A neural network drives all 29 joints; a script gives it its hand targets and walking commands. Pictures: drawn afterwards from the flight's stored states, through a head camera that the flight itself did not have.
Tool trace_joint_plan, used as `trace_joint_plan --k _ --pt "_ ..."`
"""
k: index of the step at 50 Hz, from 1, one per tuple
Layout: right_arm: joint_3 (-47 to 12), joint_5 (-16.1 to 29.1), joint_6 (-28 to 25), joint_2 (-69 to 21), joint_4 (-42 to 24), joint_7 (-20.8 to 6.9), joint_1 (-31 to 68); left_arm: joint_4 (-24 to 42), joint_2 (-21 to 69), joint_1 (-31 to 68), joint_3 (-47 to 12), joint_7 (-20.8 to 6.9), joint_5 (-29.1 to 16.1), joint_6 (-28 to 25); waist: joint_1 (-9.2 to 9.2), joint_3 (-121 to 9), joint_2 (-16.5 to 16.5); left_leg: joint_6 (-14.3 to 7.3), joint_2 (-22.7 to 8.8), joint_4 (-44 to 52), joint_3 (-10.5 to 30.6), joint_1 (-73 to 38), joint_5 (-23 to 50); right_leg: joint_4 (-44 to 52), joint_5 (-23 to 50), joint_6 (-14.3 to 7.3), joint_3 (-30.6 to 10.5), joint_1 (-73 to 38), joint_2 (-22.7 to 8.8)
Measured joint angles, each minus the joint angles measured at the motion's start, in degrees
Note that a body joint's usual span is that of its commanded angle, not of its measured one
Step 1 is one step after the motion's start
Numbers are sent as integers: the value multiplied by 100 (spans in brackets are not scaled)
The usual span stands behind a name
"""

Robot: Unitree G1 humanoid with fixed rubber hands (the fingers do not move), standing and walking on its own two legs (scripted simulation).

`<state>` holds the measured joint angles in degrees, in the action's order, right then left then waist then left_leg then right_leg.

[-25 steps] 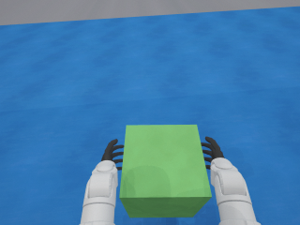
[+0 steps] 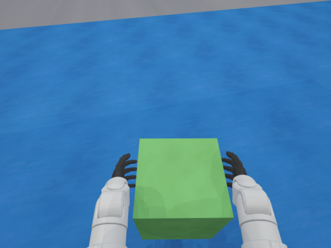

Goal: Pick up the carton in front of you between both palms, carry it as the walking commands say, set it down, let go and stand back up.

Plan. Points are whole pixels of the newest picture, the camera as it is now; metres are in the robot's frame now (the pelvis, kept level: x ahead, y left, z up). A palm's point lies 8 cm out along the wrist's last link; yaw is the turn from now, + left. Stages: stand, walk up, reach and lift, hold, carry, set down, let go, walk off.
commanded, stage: set down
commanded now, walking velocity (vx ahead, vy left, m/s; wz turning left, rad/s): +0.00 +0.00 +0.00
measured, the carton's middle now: (177, 191) +0.31 +0.00 -0.06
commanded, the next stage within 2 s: none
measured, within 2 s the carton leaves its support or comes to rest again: neither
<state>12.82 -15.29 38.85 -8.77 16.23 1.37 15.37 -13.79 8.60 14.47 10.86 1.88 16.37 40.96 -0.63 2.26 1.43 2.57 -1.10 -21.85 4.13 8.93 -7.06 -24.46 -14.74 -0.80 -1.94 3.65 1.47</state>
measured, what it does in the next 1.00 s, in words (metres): lowers itself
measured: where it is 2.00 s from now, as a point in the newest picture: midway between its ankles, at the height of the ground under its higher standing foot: outside the picture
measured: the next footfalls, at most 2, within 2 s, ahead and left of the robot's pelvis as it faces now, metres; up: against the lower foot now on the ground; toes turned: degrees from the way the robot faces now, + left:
none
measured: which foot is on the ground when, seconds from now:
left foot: down 0.00-1.00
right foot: down 0.00-1.00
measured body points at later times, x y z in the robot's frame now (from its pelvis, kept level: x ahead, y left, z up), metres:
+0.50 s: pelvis -0.03 +0.05 -0.04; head +0.12 +0.05 +0.39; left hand +0.35 +0.17 -0.10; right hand +0.35 -0.13 -0.09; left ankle +0.06 +0.15 -0.74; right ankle -0.01 -0.11 -0.74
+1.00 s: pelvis -0.04 +0.02 -0.17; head +0.19 +0.04 +0.22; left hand +0.41 +0.18 -0.26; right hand +0.40 -0.12 -0.25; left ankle +0.06 +0.15 -0.74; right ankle -0.01 -0.11 -0.74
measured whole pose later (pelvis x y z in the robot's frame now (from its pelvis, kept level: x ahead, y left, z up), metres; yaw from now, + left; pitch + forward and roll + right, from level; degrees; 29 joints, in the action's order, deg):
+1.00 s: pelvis -0.04 +0.02 -0.17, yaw -4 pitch +42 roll -2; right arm 28.1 -14.7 15.0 -9.1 34.9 5.9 46.1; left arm -35.8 3.0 46.6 26.7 1.7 18.1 16.9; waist 1.3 -11.9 2.4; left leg 3.0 2.9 -75.1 6.8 95.5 -21.1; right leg -77.9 -29.2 2.3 -4.9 90.3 6.8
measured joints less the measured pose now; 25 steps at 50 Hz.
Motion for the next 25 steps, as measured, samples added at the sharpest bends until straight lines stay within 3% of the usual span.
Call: trace_joint_plan --k 5,12,19,25 --pt "272 -135 -31 -60 302 -137 248 -366 82 328 271 27 198 -18 34 -14 80 -98 82 -70 -128 -47 -59 -57 10 100 -237 17 -45" --pt "1154 -806 -530 -71 1528 -372 1247 -1261 346 1153 1172 113 611 -385 60 93 37 -241 248 -573 -152 363 -259 -506 -185 90 -414 419 -94" --pt "1893 -1410 -1311 -99 2067 -401 2023 -1854 470 1866 1833 100 1042 -1256 -11 309 -6 -335 376 -1283 -148 1600 -405 -1255 -372 198 -556 1664 -74" --pt "1870 -1122 -2250 -34 1958 -328 2224 -1793 398 2041 1721 187 869 -2259 -7 444 -4 -313 398 -1992 -85 3398 -432 -1994 -433 332 -555 3448 19"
